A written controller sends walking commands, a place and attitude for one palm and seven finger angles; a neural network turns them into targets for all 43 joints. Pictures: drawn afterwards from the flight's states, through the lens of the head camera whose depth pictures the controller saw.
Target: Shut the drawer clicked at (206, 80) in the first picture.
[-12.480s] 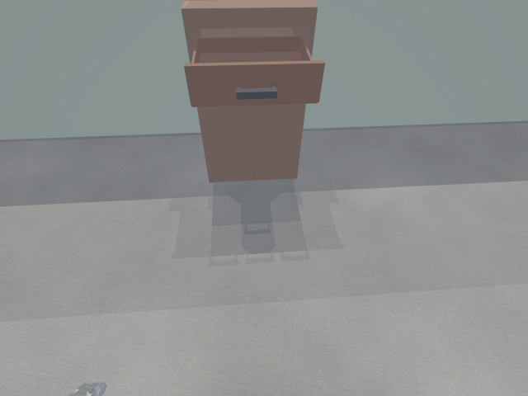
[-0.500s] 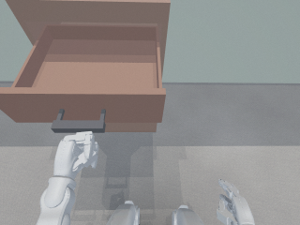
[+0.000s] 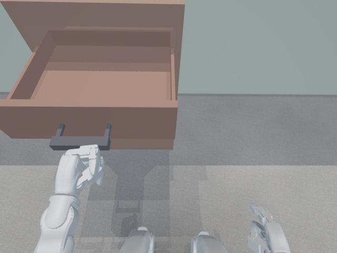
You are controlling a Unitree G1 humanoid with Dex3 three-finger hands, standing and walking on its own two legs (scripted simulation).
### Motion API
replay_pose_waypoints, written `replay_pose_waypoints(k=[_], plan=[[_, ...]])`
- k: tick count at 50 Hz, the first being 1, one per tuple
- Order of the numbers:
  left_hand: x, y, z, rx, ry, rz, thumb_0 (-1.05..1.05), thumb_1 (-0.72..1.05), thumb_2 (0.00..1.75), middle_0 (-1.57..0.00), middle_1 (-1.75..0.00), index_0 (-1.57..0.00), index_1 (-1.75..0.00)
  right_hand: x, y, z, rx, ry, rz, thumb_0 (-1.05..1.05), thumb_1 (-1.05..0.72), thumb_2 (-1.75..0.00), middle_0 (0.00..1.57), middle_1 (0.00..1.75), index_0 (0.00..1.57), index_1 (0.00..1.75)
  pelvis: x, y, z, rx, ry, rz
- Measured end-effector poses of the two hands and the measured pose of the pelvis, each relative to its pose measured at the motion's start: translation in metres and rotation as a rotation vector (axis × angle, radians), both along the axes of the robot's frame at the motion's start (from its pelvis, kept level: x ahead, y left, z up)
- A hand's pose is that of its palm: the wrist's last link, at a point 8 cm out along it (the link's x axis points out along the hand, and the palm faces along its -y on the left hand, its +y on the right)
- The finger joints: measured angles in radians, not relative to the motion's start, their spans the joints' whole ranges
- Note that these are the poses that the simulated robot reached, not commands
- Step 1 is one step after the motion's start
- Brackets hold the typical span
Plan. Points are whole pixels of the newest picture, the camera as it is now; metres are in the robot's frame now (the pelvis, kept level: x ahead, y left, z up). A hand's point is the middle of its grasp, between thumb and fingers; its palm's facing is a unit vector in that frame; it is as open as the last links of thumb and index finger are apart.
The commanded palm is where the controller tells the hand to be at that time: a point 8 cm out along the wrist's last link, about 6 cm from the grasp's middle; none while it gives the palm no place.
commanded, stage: push the drawer shut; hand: left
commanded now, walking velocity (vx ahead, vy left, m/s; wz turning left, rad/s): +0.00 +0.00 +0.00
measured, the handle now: (83, 135) +0.37 +0.23 +0.04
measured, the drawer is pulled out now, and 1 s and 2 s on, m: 0.30 0.19 0.07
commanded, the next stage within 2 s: none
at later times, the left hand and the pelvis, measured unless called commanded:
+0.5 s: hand (100, 153) +0.33 +0.18 +0.04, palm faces +0.03 -1.00 -0.07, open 3.2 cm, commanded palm +0.33 +0.23 +0.04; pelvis -0.01 -0.01 +0.00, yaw +0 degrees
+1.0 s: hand (105, 127) +0.40 +0.18 +0.04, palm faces +0.03 -1.00 -0.05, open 3.2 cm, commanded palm +0.39 +0.23 +0.04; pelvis -0.01 +0.00 +0.00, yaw -1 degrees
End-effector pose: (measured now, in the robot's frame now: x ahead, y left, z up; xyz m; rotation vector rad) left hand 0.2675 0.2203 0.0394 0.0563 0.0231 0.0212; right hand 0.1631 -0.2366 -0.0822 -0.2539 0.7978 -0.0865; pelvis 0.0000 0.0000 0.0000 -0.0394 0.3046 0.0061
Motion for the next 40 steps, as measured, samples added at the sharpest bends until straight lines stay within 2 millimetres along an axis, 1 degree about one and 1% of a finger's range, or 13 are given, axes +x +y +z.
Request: replay_pose_waypoints(k=[3, 11, 23, 30, 40], plan=[[0.008, 0.0, -0.002, 0.003, 0.008, 0.0, 0.0, 0.89, 0.92, -1.4, -1.6, -1.4, -1.6, -0.002, -0.003, -0.004, 0.001, 0.014, -0.006, 0.01, -0.91, -0.9, 0.21, 0.3, 0.2, 0.3, 0.0, -0.003, -0.001, 0.003, 0.005, -0.001], [0.016, 0.003, 0.0, 0.007, 0.012, 0.015, 0.02, 0.84, 0.92, -1.4, -1.6, -1.39, -1.6, -0.012, -0.01, -0.009, 0.008, 0.052, -0.023, 0.01, -0.91, -0.9, 0.21, 0.3, 0.2, 0.3, 0.001, -0.01, 0.001, 0.01, 0.005, -0.004], [0.035, 0.009, 0.0, 0.009, -0.002, 0.011, 0.03, 0.78, 0.92, -1.4, -1.6, -1.39, -1.6, -0.029, -0.022, -0.013, -0.011, 0.073, -0.05, 0.01, -0.91, -0.9, 0.21, 0.3, 0.2, 0.3, -0.007, -0.014, 0.0, 0.009, 0.001, -0.002], [0.054, 0.012, 0.0, 0.007, -0.006, 0.005, 0.02, 0.77, 0.91, -1.4, -1.6, -1.4, -1.6, -0.043, -0.023, -0.015, -0.022, 0.098, -0.067, 0.01, -0.91, -0.9, 0.21, 0.3, 0.2, 0.3, -0.013, -0.012, -0.001, 0.006, 0.003, -0.005], [0.086, 0.013, 0.0, 0.0, -0.004, 0.002, 0.03, 0.77, 0.91, -1.4, -1.6, -1.39, -1.6, -0.071, -0.02, -0.019, -0.03, 0.171, -0.094, 0.01, -0.91, -0.9, 0.21, 0.3, 0.2, 0.3, -0.016, -0.005, -0.001, 0.003, 0.018, -0.011]])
